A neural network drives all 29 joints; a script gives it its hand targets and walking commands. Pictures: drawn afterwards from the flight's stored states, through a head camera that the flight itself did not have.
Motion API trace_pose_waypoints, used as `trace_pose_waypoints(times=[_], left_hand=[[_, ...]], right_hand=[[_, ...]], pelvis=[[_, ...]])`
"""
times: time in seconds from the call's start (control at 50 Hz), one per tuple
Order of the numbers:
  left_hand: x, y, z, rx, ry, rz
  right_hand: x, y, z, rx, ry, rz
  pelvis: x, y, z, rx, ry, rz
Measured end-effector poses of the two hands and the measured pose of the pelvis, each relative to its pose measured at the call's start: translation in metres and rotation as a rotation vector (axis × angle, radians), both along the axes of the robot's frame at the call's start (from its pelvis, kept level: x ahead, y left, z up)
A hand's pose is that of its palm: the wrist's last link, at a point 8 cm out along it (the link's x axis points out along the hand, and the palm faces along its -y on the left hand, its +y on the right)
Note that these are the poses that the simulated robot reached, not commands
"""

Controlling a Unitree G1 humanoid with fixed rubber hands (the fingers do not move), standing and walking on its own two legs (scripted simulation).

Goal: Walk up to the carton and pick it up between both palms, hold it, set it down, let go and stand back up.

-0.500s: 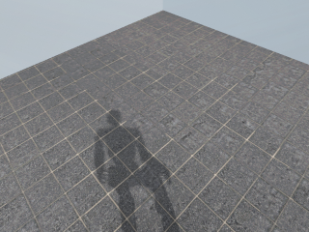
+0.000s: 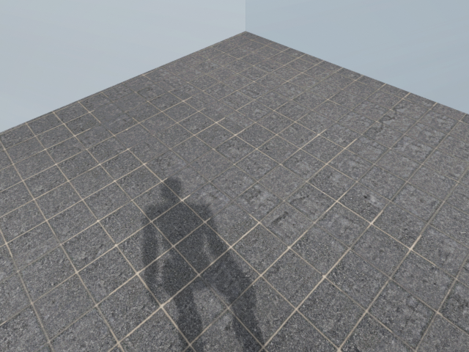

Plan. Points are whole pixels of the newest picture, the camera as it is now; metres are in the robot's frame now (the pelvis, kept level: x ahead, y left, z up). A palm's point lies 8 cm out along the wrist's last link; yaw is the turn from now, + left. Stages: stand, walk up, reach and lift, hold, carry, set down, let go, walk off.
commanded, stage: stand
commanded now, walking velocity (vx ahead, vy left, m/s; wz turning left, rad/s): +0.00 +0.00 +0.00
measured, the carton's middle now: out of the picture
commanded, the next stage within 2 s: none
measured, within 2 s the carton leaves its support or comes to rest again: neither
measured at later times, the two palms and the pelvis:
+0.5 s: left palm out of the picture -0.03 +0.19 -0.15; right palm out of the picture -0.04 -0.19 -0.15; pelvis +0.00 +0.00 +0.00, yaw +0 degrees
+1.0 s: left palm out of the picture -0.02 +0.19 -0.15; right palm out of the picture -0.05 -0.19 -0.15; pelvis +0.00 +0.00 +0.00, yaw +0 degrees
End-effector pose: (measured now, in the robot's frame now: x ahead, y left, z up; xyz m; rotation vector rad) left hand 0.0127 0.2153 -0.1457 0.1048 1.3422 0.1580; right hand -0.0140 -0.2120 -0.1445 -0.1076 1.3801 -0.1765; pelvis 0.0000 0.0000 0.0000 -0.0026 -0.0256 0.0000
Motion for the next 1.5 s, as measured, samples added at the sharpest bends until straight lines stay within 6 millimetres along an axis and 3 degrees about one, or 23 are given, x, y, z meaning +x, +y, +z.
trace_pose_waypoints(times=[0.32,0.62,0.88,1.26,1.38,1.5], left_hand=[[-0.025,-0.016,-0.005,-0.030,0.070,0.016],[-0.045,-0.022,-0.002,-0.036,0.134,0.013],[-0.034,-0.024,-0.002,-0.031,0.112,-0.003],[-0.036,-0.034,-0.002,-0.054,0.151,0.011],[-0.029,-0.035,-0.003,-0.050,0.150,0.002],[-0.021,-0.032,-0.001,-0.035,0.135,0.006]], right_hand=[[-0.010,0.017,-0.002,0.033,0.047,-0.014],[-0.037,0.023,-0.001,0.052,0.119,-0.027],[-0.034,0.029,-0.003,0.074,0.118,-0.025],[-0.017,0.015,0.000,0.048,0.120,-0.022],[-0.006,0.013,0.000,0.043,0.103,-0.018],[-0.007,0.014,-0.002,0.052,0.117,-0.017]], pelvis=[[0.000,-0.001,0.003,-0.002,-0.028,0.000],[-0.003,-0.002,0.005,-0.001,-0.017,-0.007],[0.001,-0.004,0.004,-0.004,-0.009,-0.004],[0.011,-0.007,0.005,-0.005,0.000,-0.005],[0.015,-0.009,0.005,-0.001,-0.001,-0.006],[0.021,-0.011,0.004,0.000,-0.001,-0.006]])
